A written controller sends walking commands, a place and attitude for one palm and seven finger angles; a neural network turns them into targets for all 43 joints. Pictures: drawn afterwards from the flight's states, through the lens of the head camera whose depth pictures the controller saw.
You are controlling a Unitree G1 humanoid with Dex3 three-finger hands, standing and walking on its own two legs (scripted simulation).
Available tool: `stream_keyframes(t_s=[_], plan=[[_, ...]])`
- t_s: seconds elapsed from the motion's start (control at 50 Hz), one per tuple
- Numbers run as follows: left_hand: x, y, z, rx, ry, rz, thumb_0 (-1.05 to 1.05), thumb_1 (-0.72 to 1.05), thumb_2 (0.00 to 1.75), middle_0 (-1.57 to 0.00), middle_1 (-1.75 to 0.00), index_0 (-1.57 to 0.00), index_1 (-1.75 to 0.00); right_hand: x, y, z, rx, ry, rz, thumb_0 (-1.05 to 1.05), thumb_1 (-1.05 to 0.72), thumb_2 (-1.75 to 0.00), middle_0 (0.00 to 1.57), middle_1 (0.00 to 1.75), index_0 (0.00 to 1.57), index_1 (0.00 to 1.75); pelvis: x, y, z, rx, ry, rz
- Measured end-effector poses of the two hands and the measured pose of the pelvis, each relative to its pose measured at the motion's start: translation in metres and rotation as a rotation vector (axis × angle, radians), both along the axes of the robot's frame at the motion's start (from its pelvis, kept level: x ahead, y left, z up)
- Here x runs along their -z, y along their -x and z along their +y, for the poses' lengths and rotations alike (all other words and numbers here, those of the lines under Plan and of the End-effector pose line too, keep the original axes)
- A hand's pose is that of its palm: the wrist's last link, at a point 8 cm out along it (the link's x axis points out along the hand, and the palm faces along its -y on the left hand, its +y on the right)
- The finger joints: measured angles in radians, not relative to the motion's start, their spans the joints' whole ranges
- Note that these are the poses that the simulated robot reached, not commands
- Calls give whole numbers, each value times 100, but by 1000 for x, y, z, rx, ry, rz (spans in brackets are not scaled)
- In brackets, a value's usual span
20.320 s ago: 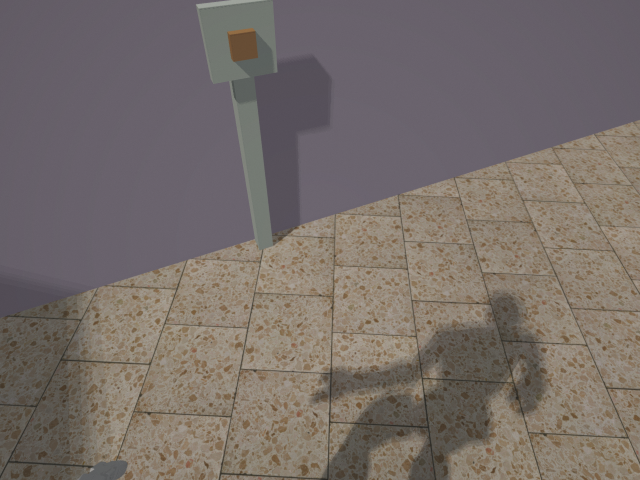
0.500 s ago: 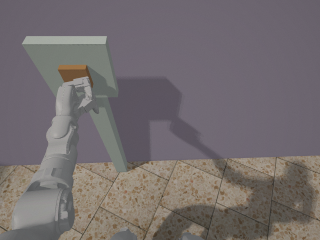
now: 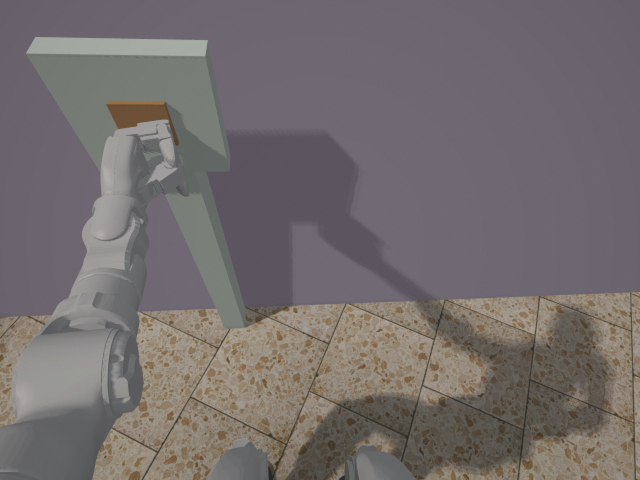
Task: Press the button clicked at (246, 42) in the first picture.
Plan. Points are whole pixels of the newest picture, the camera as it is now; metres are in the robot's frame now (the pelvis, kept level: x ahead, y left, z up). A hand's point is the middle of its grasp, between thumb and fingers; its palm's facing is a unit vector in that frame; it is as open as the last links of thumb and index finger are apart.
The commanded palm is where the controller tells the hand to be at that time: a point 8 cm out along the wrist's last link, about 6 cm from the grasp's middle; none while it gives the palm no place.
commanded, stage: hold the button down briefly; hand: left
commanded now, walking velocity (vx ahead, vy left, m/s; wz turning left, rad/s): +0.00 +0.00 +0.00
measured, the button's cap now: (146, 118) +0.54 +0.19 +0.12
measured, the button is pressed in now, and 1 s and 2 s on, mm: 14 0 0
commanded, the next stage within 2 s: pull the fist back off the button in 0.20 s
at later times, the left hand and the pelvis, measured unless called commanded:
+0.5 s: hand (178, 170) +0.48 +0.15 +0.09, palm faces +0.01 -1.00 -0.02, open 2.8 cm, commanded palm +0.46 +0.20 +0.09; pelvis -0.02 +0.00 -0.01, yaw +0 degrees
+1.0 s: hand (173, 207) +0.42 +0.15 +0.09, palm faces +0.01 -1.00 +0.00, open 3.1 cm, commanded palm +0.39 +0.20 +0.09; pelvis +0.02 +0.00 +0.01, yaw -1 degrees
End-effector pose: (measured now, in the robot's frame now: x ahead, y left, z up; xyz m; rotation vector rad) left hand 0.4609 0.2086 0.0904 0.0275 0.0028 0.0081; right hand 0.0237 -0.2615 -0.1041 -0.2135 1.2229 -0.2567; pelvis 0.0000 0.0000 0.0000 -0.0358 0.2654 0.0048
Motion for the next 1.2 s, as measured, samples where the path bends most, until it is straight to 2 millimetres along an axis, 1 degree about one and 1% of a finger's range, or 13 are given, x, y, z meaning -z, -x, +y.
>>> stream_keyframes(t_s=[0.14,0.28,0.42,0.54,0.64,0.74,0.82,0.9,0.98,1.08,1.2], plan=[[0,0,0,-4,6,0,-2,79,98,-130,-150,-135,-150,1,21,-1,6,11,35,1,-90,-90,20,30,20,30,3,7,1,-3,4,7],[0,-1,1,-2,-2,2,-2,78,99,-130,-150,-135,-150,0,34,-1,10,19,41,1,-90,-90,20,30,20,30,5,13,2,-4,7,12],[0,-1,1,1,3,3,-2,78,99,-130,-150,-136,-150,0,36,1,4,22,32,1,-90,-90,20,30,20,30,6,16,3,-3,9,15],[2,6,0,-5,18,-4,-2,79,98,-130,-150,-134,-150,0,29,4,0,7,13,1,-90,-90,20,30,20,30,5,14,5,6,6,8],[3,16,1,-3,20,-16,-2,80,96,-130,-150,-132,-150,-2,16,8,6,-9,-19,1,-90,-90,20,30,20,30,1,9,6,15,4,-9],[1,24,0,-7,24,-28,-1,83,93,-130,-150,-131,-150,-4,-5,11,4,-25,-61,1,-90,-90,20,30,20,30,-2,3,7,19,1,-28],[-3,32,-2,3,21,-48,0,87,91,-130,-150,-130,-150,-7,-25,13,-2,-41,-103,1,-90,-90,20,30,20,30,-6,-5,7,26,-4,-39],[1,42,-4,11,26,-29,1,88,91,-130,-150,-130,-150,-11,-47,14,-18,-53,-143,1,-90,-90,20,30,20,30,-9,-12,6,28,-9,-53],[4,55,-1,0,26,-26,1,89,90,-130,-150,-130,-150,-17,-69,13,-36,-55,-189,1,-90,-90,20,30,20,30,-12,-18,5,28,-12,-63],[2,74,-2,8,20,-52,1,90,90,-130,-150,-130,-150,-21,-96,12,-66,-57,-243,1,-90,-90,20,30,20,30,-14,-24,3,21,-15,-76],[4,92,-4,14,21,-33,1,90,90,-130,-150,-130,-150,-27,-121,13,-98,-60,-297,1,-90,-90,20,30,20,30,-16,-27,-1,12,-20,-89]])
